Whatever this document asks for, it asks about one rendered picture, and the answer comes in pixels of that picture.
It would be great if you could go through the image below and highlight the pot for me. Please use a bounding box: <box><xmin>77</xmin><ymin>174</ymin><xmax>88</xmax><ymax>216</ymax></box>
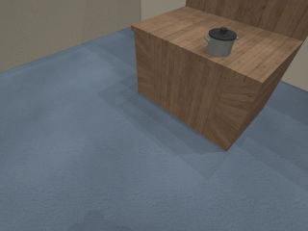
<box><xmin>205</xmin><ymin>37</ymin><xmax>239</xmax><ymax>58</ymax></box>

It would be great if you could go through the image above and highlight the table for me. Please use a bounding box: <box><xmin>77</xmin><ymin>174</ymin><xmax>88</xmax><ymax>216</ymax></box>
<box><xmin>131</xmin><ymin>0</ymin><xmax>308</xmax><ymax>151</ymax></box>

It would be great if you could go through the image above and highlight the knob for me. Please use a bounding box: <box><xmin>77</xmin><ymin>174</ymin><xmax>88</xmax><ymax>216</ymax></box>
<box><xmin>219</xmin><ymin>27</ymin><xmax>228</xmax><ymax>34</ymax></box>

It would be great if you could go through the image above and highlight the lid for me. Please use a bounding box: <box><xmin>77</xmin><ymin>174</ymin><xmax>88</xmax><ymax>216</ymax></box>
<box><xmin>209</xmin><ymin>28</ymin><xmax>237</xmax><ymax>41</ymax></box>

